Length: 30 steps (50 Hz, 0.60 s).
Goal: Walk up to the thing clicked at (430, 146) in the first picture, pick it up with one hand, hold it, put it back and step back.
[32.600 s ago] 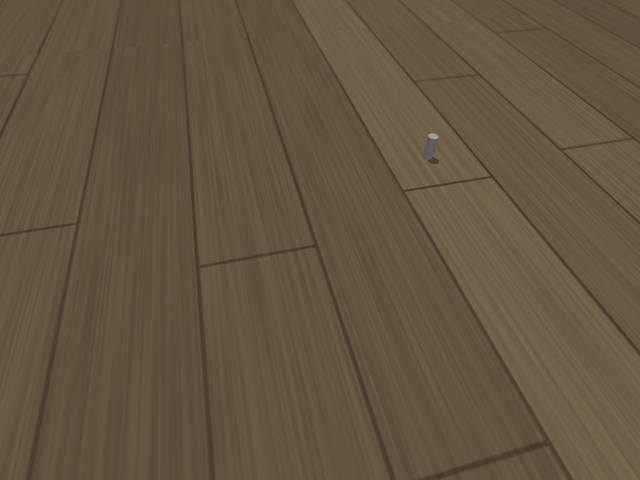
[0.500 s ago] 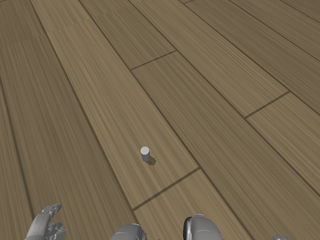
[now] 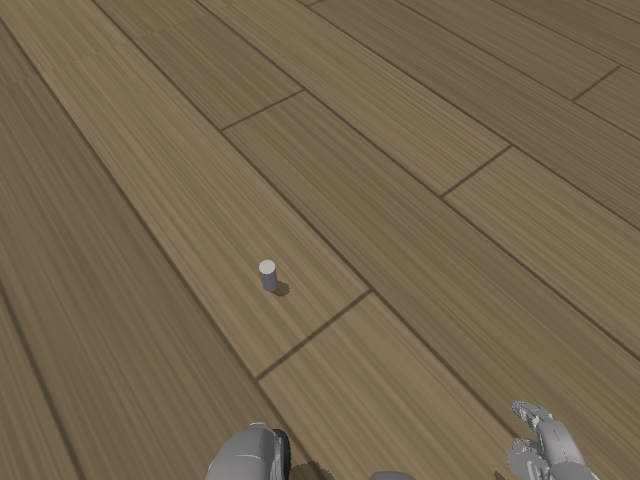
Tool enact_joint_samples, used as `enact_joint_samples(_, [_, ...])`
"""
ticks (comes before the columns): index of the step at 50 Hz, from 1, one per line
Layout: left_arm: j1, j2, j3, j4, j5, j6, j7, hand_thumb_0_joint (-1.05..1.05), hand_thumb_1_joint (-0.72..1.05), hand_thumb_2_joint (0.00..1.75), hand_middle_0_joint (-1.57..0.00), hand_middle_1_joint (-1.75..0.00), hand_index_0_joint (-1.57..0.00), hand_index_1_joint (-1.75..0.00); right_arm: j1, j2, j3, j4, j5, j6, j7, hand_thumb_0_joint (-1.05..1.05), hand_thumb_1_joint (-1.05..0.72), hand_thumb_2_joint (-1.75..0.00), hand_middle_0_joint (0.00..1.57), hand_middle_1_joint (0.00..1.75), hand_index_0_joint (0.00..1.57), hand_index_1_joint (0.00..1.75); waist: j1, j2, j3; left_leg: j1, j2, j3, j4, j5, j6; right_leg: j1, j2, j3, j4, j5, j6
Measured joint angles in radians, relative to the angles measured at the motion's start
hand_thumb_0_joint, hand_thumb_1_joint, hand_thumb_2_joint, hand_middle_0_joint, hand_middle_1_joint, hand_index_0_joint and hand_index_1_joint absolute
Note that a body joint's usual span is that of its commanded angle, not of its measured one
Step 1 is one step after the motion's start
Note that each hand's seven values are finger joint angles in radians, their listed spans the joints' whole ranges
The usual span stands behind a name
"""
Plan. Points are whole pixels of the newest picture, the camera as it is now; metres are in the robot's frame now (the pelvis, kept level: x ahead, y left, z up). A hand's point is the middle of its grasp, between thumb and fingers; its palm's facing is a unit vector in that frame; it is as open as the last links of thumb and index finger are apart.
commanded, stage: step back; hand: left
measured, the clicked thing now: (268, 276) +0.70 +0.19 -0.69
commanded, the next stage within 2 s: stand in 1.94 s
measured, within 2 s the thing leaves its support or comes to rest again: neither
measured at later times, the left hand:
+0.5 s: hand out of the picture -0.01 +0.27 -0.13, palm faces +0.04 -0.94 -0.34, open 7.4 cm
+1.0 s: hand out of the picture -0.21 +0.25 -0.13, palm faces +0.04 -0.91 -0.42, open 7.4 cm
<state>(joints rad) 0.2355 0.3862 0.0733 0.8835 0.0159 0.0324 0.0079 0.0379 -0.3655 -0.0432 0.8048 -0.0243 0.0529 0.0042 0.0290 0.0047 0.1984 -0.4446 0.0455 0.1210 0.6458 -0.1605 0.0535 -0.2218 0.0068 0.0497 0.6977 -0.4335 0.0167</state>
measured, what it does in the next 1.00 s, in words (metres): walks backwards: left foot, then right foot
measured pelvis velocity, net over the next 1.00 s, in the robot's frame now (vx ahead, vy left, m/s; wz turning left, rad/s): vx -0.30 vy -0.03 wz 0.07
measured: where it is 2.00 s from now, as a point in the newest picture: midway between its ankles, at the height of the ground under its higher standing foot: outside the picture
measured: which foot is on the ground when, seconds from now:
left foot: down 0.00-0.04, up 0.06-0.32, down 0.34-0.74, up 0.76-0.98, down 1.00-1.00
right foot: down 0.00-0.36, up 0.38-0.68, down 0.70-1.00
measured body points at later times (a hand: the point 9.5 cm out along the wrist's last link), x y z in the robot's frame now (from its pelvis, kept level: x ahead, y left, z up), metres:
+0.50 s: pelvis -0.15 +0.01 +0.02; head -0.09 +0.04 +0.46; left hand -0.01 +0.32 -0.11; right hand -0.07 -0.30 -0.09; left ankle -0.14 +0.13 -0.71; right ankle -0.15 -0.15 -0.63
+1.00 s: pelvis -0.30 -0.03 +0.00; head -0.25 -0.03 +0.45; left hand -0.21 +0.30 -0.10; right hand -0.19 -0.34 -0.12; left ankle -0.34 +0.09 -0.71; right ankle -0.25 -0.16 -0.71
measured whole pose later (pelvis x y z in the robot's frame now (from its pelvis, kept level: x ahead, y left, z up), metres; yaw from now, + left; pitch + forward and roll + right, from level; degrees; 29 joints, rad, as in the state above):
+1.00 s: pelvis -0.30 -0.03 +0.00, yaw +4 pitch -1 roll +0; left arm 0.16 0.38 0.07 0.81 0.05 0.04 0.00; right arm 0.20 -0.40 -0.04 0.88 -0.02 0.02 -0.03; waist 0.01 0.01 0.12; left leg -0.26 -0.03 -0.03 0.70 -0.46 0.00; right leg -0.38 -0.03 0.00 0.69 -0.31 0.01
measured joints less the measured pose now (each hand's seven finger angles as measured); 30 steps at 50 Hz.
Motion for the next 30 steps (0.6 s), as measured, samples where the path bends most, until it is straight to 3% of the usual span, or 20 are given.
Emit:
enact_joint_samples(2, [0.0,-0.029,-0.001,0.01,0.01,-0.003,-0.007,0.01,0.9,0.89,-0.2,-0.3,-0.2,-0.3,0.004,-0.018,-0.01,0.016,0.006,0.011,-0.001,0.01,-0.9,-0.89,0.21,0.3,0.21,0.3,-0.016,0.066,0.005,-0.017,0.029,-0.035,0.023,-0.009,-0.009,0.008,0.035,-0.029,-0.021,0.023,-0.011])
enact_joint_samples(3, [0.011,-0.036,-0.003,0.005,0.016,-0.002,-0.012,0.01,0.9,0.89,-0.2,-0.3,-0.2,-0.3,0.017,-0.019,-0.014,0.028,0.009,0.017,-0.002,0.01,-0.9,-0.89,0.21,0.3,0.21,0.3,-0.018,0.073,-0.007,-0.031,0.013,-0.06,0.049,-0.09,-0.022,0.001,0.034,-0.033,-0.02,0.034,-0.016])
enact_joint_samples(4, [0.024,-0.036,-0.005,-0.002,0.022,0.0,-0.016,0.01,0.9,0.89,-0.2,-0.3,-0.2,-0.3,0.033,-0.014,-0.017,0.041,0.01,0.023,-0.005,0.01,-0.9,-0.89,0.21,0.3,0.21,0.3,-0.008,0.059,-0.024,-0.052,-0.024,-0.093,0.118,-0.186,-0.037,-0.014,0.021,-0.021,-0.013,0.041,-0.023])
enact_joint_samples(6, [0.042,-0.033,-0.005,-0.01,0.027,0.007,-0.012,0.01,0.9,0.89,-0.2,-0.3,-0.2,-0.3,0.062,-0.008,-0.017,0.062,0.012,0.031,-0.005,0.01,-0.9,-0.89,0.21,0.3,0.21,0.3,0.019,0.019,-0.048,-0.082,-0.098,-0.153,0.314,-0.272,-0.055,-0.037,-0.009,0.021,-0.02,0.065,-0.033])
enact_joint_samples(8, [0.041,-0.035,-0.002,-0.012,0.029,0.014,-0.004,0.01,0.9,0.89,-0.21,-0.3,-0.2,-0.3,0.094,-0.017,-0.019,0.07,0.019,0.025,-0.004,0.01,-0.9,-0.89,0.21,0.3,0.21,0.3,0.011,0.007,-0.066,-0.085,-0.148,-0.218,0.458,-0.267,-0.059,-0.049,-0.028,0.03,-0.058,0.104,-0.025])
enact_joint_samples(10, [0.019,-0.035,0.005,-0.022,0.03,0.019,-0.001,0.01,0.9,0.89,-0.21,-0.3,-0.2,-0.3,0.13,-0.031,-0.02,0.073,0.024,0.013,-0.011,0.01,-0.9,-0.89,0.21,0.3,0.21,0.3,-0.007,0.01,-0.081,-0.058,-0.164,-0.256,0.514,-0.264,-0.064,-0.074,-0.038,0.02,-0.084,0.137,-0.016])
enact_joint_samples(13, [-0.031,-0.028,0.008,-0.065,0.035,0.014,0.007,0.01,0.9,0.89,-0.21,-0.3,-0.2,-0.3,0.171,-0.051,-0.018,0.081,0.026,0.004,-0.022,0.01,-0.9,-0.89,0.21,0.3,0.21,0.3,-0.027,0.019,-0.075,0.043,-0.132,-0.249,0.389,-0.306,-0.07,-0.117,-0.041,-0.003,-0.087,0.167,-0.004])
enact_joint_samples(16, [-0.099,-0.012,0.008,-0.115,0.028,0.011,0.013,0.01,0.9,0.89,-0.2,-0.3,-0.2,-0.3,0.193,-0.051,-0.017,0.089,0.014,-0.006,-0.029,0.01,-0.91,-0.89,0.2,0.3,0.21,0.3,-0.05,0.015,-0.045,0.163,-0.076,-0.196,0.116,-0.288,-0.064,-0.166,-0.051,-0.042,-0.04,0.171,0.007])
enact_joint_samples(17, [-0.123,-0.003,0.006,-0.129,0.022,0.014,0.012,0.01,0.9,0.89,-0.2,-0.3,-0.2,-0.3,0.196,-0.046,-0.017,0.094,0.011,-0.013,-0.031,0.01,-0.91,-0.89,0.2,0.3,0.21,0.3,-0.056,0.003,-0.032,0.201,-0.072,-0.181,0.019,-0.244,-0.06,-0.186,-0.061,-0.049,-0.006,0.164,0.012])
enact_joint_samples(18, [-0.148,0.014,0.009,-0.135,0.016,0.019,0.012,0.01,0.9,0.89,-0.2,-0.3,-0.2,-0.3,0.184,-0.023,-0.017,0.105,0.005,-0.016,-0.033,0.01,-0.91,-0.89,0.2,0.3,0.21,0.3,-0.048,-0.045,-0.006,0.215,-0.097,-0.16,-0.004,-0.23,-0.054,-0.2,-0.085,-0.028,0.025,0.16,0.012])
enact_joint_samples(19, [-0.162,0.024,0.012,-0.137,0.011,0.026,0.013,0.01,0.9,0.89,-0.2,-0.3,-0.2,-0.3,0.177,-0.003,-0.012,0.109,-0.002,-0.017,-0.03,0.01,-0.91,-0.89,0.2,0.3,0.21,0.3,-0.036,-0.083,0.009,0.218,-0.112,-0.14,-0.006,-0.22,-0.048,-0.214,-0.088,0.004,0.055,0.16,-0.003])
enact_joint_samples(20, [-0.165,0.026,0.013,-0.135,0.006,0.033,0.015,0.01,0.9,0.89,-0.2,-0.3,-0.2,-0.3,0.176,0.008,-0.004,0.106,-0.006,-0.017,-0.022,0.01,-0.91,-0.89,0.2,0.3,0.21,0.3,-0.035,-0.093,0.008,0.208,-0.107,-0.137,0.004,-0.215,-0.045,-0.228,-0.061,0.028,0.107,0.082,-0.011])
enact_joint_samples(22, [-0.168,0.017,0.007,-0.115,0.003,0.047,0.017,0.01,0.9,0.89,-0.2,-0.3,-0.2,-0.3,0.18,0.015,0.006,0.095,-0.013,-0.023,-0.015,0.01,-0.9,-0.89,0.21,0.3,0.21,0.3,-0.061,-0.067,-0.007,0.181,-0.073,-0.168,0.015,-0.199,-0.04,-0.251,0.02,0.054,0.265,-0.063,-0.015])
enact_joint_samples(25, [-0.157,0.011,0.002,-0.105,-0.008,0.051,0.007,0.01,0.9,0.89,-0.2,-0.3,-0.2,-0.3,0.175,0.021,0.015,0.078,-0.016,-0.03,-0.022,0.01,-0.9,-0.89,0.21,0.3,0.21,0.3,-0.061,-0.054,-0.033,0.157,-0.038,-0.179,-0.026,-0.151,-0.042,-0.267,0.09,0.093,0.464,-0.086,-0.024])
enact_joint_samples(27, [-0.142,0.01,0.002,-0.105,-0.007,0.045,0.002,0.01,0.9,0.89,-0.2,-0.3,-0.2,-0.3,0.157,0.016,0.014,0.062,-0.014,-0.033,-0.025,0.01,-0.9,-0.89,0.21,0.3,0.21,0.3,-0.049,-0.052,-0.04,0.136,-0.022,-0.169,-0.038,-0.127,-0.045,-0.248,0.096,0.102,0.503,-0.081,-0.018])
enact_joint_samples(30, [-0.126,0.013,0.004,-0.098,0.0,0.04,-0.001,0.01,0.9,0.89,-0.2,-0.3,-0.2,-0.3,0.122,0.005,0.009,0.026,-0.013,-0.04,-0.031,0.01,-0.9,-0.89,0.21,0.3,0.21,0.3,-0.037,-0.053,-0.032,0.097,-0.009,-0.154,-0.031,-0.102,-0.05,-0.179,0.067,0.098,0.403,-0.081,0.004])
